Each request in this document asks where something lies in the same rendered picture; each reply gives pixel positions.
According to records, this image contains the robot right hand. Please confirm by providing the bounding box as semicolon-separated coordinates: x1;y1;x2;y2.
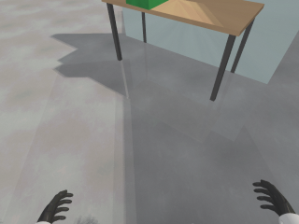
252;179;296;216

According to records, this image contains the robot left hand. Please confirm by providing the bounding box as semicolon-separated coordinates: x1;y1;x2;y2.
37;189;74;224

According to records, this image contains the carton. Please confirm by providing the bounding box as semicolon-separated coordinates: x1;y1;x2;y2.
125;0;169;10

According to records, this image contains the robot right forearm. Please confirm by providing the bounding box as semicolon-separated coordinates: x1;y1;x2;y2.
278;213;299;224

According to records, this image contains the table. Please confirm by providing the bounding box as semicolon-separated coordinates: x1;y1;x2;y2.
101;0;264;102

